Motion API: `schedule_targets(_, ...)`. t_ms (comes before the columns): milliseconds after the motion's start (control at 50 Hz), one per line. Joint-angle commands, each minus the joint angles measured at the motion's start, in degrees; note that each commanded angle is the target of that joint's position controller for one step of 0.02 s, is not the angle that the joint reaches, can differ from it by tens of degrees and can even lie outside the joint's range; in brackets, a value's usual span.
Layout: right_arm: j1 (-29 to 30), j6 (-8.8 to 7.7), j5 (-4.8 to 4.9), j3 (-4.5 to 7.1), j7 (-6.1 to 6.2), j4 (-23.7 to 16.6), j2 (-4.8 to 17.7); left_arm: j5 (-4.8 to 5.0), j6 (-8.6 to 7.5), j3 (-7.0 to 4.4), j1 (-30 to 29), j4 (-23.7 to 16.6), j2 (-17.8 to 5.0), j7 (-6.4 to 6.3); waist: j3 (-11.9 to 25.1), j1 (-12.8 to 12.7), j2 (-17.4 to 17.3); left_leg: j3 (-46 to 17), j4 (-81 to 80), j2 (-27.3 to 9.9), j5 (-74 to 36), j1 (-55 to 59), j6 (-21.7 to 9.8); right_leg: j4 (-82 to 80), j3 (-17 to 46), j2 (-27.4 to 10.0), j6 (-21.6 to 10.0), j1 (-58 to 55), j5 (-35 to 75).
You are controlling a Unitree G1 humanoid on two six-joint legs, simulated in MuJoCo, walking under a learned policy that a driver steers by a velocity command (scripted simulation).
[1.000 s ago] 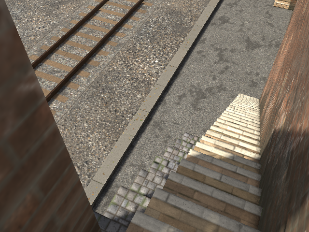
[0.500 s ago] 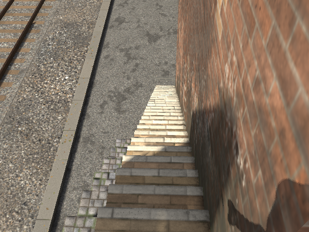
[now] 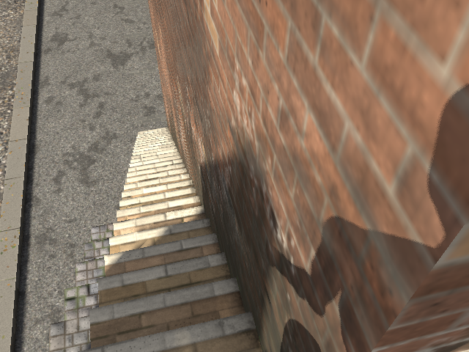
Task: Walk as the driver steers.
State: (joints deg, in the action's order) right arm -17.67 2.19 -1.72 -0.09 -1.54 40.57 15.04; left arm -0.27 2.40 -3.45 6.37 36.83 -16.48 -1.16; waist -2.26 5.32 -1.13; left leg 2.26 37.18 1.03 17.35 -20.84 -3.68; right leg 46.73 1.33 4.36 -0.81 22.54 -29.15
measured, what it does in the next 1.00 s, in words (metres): walks backwards, turning left: right foot, then left foot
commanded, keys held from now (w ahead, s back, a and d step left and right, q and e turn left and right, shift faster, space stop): w+q+shift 0.54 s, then w+shift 0.02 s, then w+e+shift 0.44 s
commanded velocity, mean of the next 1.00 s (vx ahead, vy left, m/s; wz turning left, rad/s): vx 0.23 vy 0.10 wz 0.35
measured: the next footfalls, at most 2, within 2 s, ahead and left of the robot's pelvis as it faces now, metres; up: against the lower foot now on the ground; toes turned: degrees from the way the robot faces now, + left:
right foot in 0.28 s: -0.03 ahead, -0.14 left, +0.00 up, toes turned +16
left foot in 0.78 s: -0.12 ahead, +0.21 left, +0.00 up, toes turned +26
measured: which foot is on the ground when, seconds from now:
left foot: down 0.00-0.28, up 0.30-0.76, down 0.78-1.00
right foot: up 0.00-0.26, down 0.28-0.76, up 0.78-1.00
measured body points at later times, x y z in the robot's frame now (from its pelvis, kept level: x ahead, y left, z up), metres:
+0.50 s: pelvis -0.06 -0.04 +0.02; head -0.04 -0.04 +0.47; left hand -0.07 +0.27 -0.06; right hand +0.16 -0.25 -0.10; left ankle -0.10 +0.14 -0.59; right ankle -0.07 -0.15 -0.72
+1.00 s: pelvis -0.09 +0.08 +0.00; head -0.08 +0.12 +0.45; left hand -0.02 +0.37 -0.11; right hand +0.08 -0.13 -0.10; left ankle -0.16 +0.20 -0.72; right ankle +0.00 -0.04 -0.59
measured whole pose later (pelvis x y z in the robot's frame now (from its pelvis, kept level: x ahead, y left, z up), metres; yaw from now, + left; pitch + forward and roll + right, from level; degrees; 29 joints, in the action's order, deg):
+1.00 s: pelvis -0.09 +0.08 +0.00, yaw +21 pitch +3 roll -1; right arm -18.9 -2.4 -2.0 0.6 2.6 39.9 12.6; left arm -0.2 2.6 -2.4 8.7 35.9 -12.9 -0.5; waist 1.2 0.8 3.0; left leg 3.5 38.8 -4.0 22.0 -20.0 1.3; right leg 82.7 5.9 2.7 -0.6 47.8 -9.3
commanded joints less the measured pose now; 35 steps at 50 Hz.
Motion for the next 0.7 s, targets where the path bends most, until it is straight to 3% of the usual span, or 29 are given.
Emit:
schedule_targets(20, -0.62, 1.78, -0.67, 5.17, 0.87, -6.58, 16.23, 0.37, 1.13, -2.27, 3.89, 0.03, -8.02, -1.75, 7.03, -1.37, -3.56, -28.33, -11.86, -19.18, -56.01, 13.4, -12.97, 19.54, 0.74, 0.08, 0.88, 9.64, -6.08)
schedule_targets(60, 5.1, 2.49, 0.03, 4.47, 1.27, -7.98, 13.05, 0.35, 0.63, -1.85, 1.18, 0.19, -7.03, -1.89, 3.37, -3.34, -4.37, -23.01, -13.45, -13.28, -41.97, 7.54, -10.61, 15.68, 0.44, -1.36, 1.46, 8.12, -1.13)
schedule_targets(80, 1.92, -2.32, -0.98, 2.52, -0.54, -7.36, 3.38, -3.82, -1.14, -1.58, 3.26, -2.47, -5.31, -0.72, 7.02, -3.2, -12.49, -25.35, -24.23, -14.33, -19.07, 1.19, -14.03, 24.34, 5.08, -1.32, 6.48, 2.3, 3.01)
schedule_targets(100, 4.91, -4.45, 0.02, 3.09, -0.18, -8.31, 3.59, -3.39, -1.21, -1.67, 3.09, -3.14, -6.08, -0.31, 5.34, -4.47, -13.48, -24.7, -25.42, -12.76, -9.92, -1.46, -13.14, 29.11, 3.84, -0.68, 7.95, -0.13, 3.17)
schedule_targets(140, 4.33, -6.96, 1.47, 3.32, 0.64, -8.59, 4.22, -1.44, -2.49, -1.33, 1.32, -4.85, -6.11, -0.43, 3.28, -4.52, -6.9, -21.81, -25.74, -8.96, -1.3, 2.77, -9.96, 21.83, 2.47, -1.77, 7.11, 4.57, 5.77)
schedule_targets(160, 3.98, -6.92, 1.85, 3.79, 1.15, -8.94, 5.67, -1.43, -2.95, -0.45, 3.34, -5.53, -4.4, -0.25, 4.47, -5.2, -3.84, -21.17, -26.07, -7.96, -1.08, 4.3, -9.41, 10.96, 1.2, -2.15, 6.48, 2.23, 4.65)
schedule_targets(200, 5.25, -5.78, 2.59, 5.21, 1.98, -9.57, 9.79, -2.09, -3.07, 1.19, 5.22, -6.0, -0.09, 2.05, 5.29, -5.7, -4.99, -22.15, -27.62, -5.0, 0.88, 7.03, -6.93, -10.2, -0.12, -1.02, 4.56, -7.0, 0.4)
schedule_targets(240, 5.2, -3.89, 2.02, 5.83, 1.55, -10.22, 11.28, -2.14, -2.65, 1.11, 6.69, -5.21, -0.39, 3.86, 6.09, -4.59, -4.68, -25.91, -24.81, -5.12, 1.35, 11.39, -8.14, -28.88, -0.96, 0.9, 0.42, -10.81, 6.31)
schedule_targets(260, 4.2, -2.91, 0.85, 5.44, 0.94, -9.18, 9.95, -2.85, -2.29, 0.2, 10.58, -3.52, -0.97, 4.36, 7.77, -6.56, -2.15, -25.8, -20.92, -3.15, 1.45, 8.43, -7.35, -32.91, -2.17, -0.08, -2.01, -17.02, 13.12)
schedule_targets(280, 0.03, -2.41, 1.32, 4.28, 1.03, -9.21, 7.32, -3.61, -2.9, -0.46, 15.72, -2.32, -2.57, 4.86, 9.25, -8.45, 0.07, -25.47, -12.6, -0.05, 4.64, 0.34, -3.43, -29.84, 2.7, -7.48, -7.16, -26.46, 22.52)
schedule_targets(300, 2.28, -2.18, 1.26, 3.35, 0.23, -12.81, 2.81, -4.13, -5.15, -3.55, 23.22, -0.34, -12.99, 2.69, 5.93, -9.91, 10.07, -15.94, 3.86, 9.9, 10.36, -25.66, 5.23, -26.15, 23.91, -25.91, -22.03, -38.03, 40.47)
schedule_targets(320, -0.9, -2.0, -2.06, 1.95, -0.57, -10.4, 3.22, -6.07, -7.41, -1.99, 18.16, -0.28, -11.11, 2.05, -1.34, -7.99, 11.5, -18.35, 10.91, 3.64, 10.37, -34.04, 10.67, -37.3, 32.51, -40.17, -28.9, -27.79, 42.62)
schedule_targets(340, -1.2, -1.8, -1.23, 3.62, -0.25, -6.59, 7.89, -3.05, -8.45, -1.37, 8.94, -2.85, -7.86, 1.85, -2.6, -5.15, 3.38, -16.77, 20.64, -0.93, 3.54, -28.79, 11.75, -39.26, 23.93, -35.86, -23.09, -21.92, 33.19)
schedule_targets(360, -2.25, -1.98, -1.19, 4.93, 0.15, -4.94, 11.24, -0.49, -9.77, -1.13, 1.49, -5.22, -6.61, 1.96, 1.25, -2.27, 2.51, -13.8, 28.24, 0.43, -1.39, -21.19, 12.65, -36.49, 13.55, -27.08, -15.99, -17.65, 25.32)
schedule_targets(380, -1.53, -2.46, -1.46, 5.32, -0.06, -4.38, 12.1, -0.65, -11.24, 0.05, -3.09, -6.78, -4.19, 2.38, 2.86, -0.8, 3.9, -14.03, 32.65, 1.72, -5.45, -19.89, 11.98, -33.82, 6.3, -21.6, -11.4, -15.78, 24.12)
schedule_targets(400, -3.46, -2.62, -2.38, 4.35, -1.0, -3.03, 11.38, -2.0, -12.13, 0.06, -2.67, -8.0, -5.33, 1.78, 2.0, -1.01, 5.57, -12.93, 37.48, 1.64, -5.65, -19.57, 11.84, -31.73, 2.21, -20.62, -11.45, -13.58, 35.64)
schedule_targets(420, -3.53, -2.34, -2.05, 3.54, -2.56, -2.48, 10.08, -3.45, -12.91, -0.26, -1.1, -7.86, -6.64, 0.63, 2.19, -1.93, 5.46, -11.55, 41.53, 0.58, -5.21, -18.3, 12.62, -30.92, -0.59, -20.8, -11.9, -12.47, 41.53)
schedule_targets(440, -2.54, -2.23, -0.64, 3.33, -3.84, -2.77, 9.28, -4.38, -13.5, -0.66, 1.74, -6.82, -7.8, 0.03, 1.91, -3.45, 3.3, -11.6, 43.5, -0.98, -6.28, -19.65, 13.65, -30.17, -3.19, -20.64, -11.97, -13.72, 42.81)
schedule_targets(460, -2.61, -2.09, 1.2, 2.62, -3.82, -2.19, 7.82, -4.78, -13.66, -1.09, 3.66, -6.19, -7.41, -0.75, 0.18, -4.49, 4.81, -11.91, 44.59, -3.31, -6.0, -21.57, 15.0, -29.28, -4.92, -21.42, -11.16, -14.68, 44.76)
schedule_targets(480, -0.23, -1.04, 1.12, 2.36, -3.74, -2.94, 7.27, -3.84, -13.1, -0.94, 8.85, -4.36, -7.2, -1.38, 0.4, -7.09, 5.05, -12.4, 47.35, -4.09, -4.35, -24.1, 16.05, -28.77, -4.79, -22.47, -12.24, -16.88, 45.19)
schedule_targets(520, -1.41, -0.72, 0.75, 2.38, -3.37, -2.78, 7.72, -3.23, -12.6, -0.5, 9.6, -3.5, -5.89, -0.43, -0.38, -7.56, 7.47, -13.84, 50.02, -7.16, -3.63, -26.26, 17.96, -28.7, -5.39, -23.98, -11.67, -18.77, 43.01)
schedule_targets(540, 12.27, 4.51, 7.54, 4.24, -3.77, -10.85, 8.25, 7.68, -4.55, -2.15, 10.0, -0.88, -9.6, -3.07, -8.79, -8.47, 0.75, -3.05, 40.05, -5.82, -8.76, -37.7, 12.0, -26.0, -9.94, -18.18, -2.29, -20.72, 46.24)
schedule_targets(560, 13.05, 6.03, 6.43, 2.57, -3.84, -12.24, 5.02, 7.98, -2.44, -3.15, 18.47, 1.47, -11.64, -4.29, -5.14, -10.99, 1.73, -3.33, 34.99, -6.26, -9.0, -34.62, 10.66, -24.23, -8.6, -18.95, -1.35, -22.82, 51.7)
schedule_targets(580, 11.47, 6.12, 7.15, 2.1, -3.86, -13.42, 3.04, 5.23, -1.06, -4.51, 20.58, 3.02, -14.18, -4.62, -5.45, -10.54, 5.67, -2.59, 29.43, -6.8, -7.63, -31.6, 11.39, -24.75, -7.81, -20.89, -2.62, -20.84, 55.28)
schedule_targets(600, 11.15, 6.1, 7.49, 1.61, -3.28, -13.56, 1.95, 2.77, -0.2, -5.4, 22.1, 3.15, -16.24, -4.24, -2.6, -11.3, 9.85, -2.32, 26.7, -5.34, -4.25, -28.07, 11.63, -24.08, -7.1, -21.6, -4.82, -21.6, 56.13)
schedule_targets(620, 10.26, 6.37, 7.07, 1.56, -2.51, -14.14, 2.0, 1.43, 0.4, -5.66, 22.14, 3.85, -16.49, -3.8, -1.28, -11.05, 12.57, -3.32, 23.52, -4.86, -1.78, -25.92, 11.47, -23.87, -5.89, -22.66, -6.21, -21.61, 52.63)
schedule_targets(660, 7.59, 6.75, 5.24, 2.44, -0.54, -14.65, 2.92, 1.44, 0.17, -5.33, 22.96, 6.01, -15.2, -3.85, 1.44, -9.3, 16.63, -5.95, 17.27, -3.78, 3.81, -22.71, 9.91, -21.8, -2.05, -26.02, -7.18, -22.55, 46.8)
schedule_targets(680, 3.4, 5.63, -3.34, -0.31, -2.56, -4.7, 0.72, -6.85, -8.42, -0.97, 13.64, 3.92, -4.67, -0.79, 4.22, -8.55, 12.78, -15.09, 14.47, -10.67, -0.74, -19.26, 12.34, -35.3, 5.76, -32.19, -12.86, -15.68, 27.55)
schedule_targets(700, 1.38, 3.68, -4.65, 1.34, -2.42, -4.05, 2.46, -4.43, -10.71, -1.83, 3.98, 1.18, -6.76, -0.95, 3.32, -4.41, 12.39, -14.24, 10.91, -8.27, 3.93, -11.01, 11.35, -35.99, 3.37, -28.62, -9.54, -10.44, 13.78)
